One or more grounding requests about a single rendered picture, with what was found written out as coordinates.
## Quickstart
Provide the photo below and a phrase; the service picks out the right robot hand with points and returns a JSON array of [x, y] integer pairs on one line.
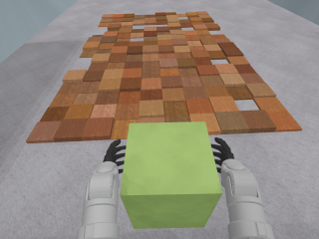
[[224, 154]]

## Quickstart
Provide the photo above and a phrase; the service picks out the left robot forearm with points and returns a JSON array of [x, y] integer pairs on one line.
[[100, 210]]

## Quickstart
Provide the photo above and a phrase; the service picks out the carton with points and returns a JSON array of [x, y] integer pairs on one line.
[[170, 179]]

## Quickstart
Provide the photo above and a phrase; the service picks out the left robot hand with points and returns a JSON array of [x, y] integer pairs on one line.
[[112, 156]]

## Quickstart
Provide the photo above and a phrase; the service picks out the right robot forearm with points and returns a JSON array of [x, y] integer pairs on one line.
[[247, 218]]

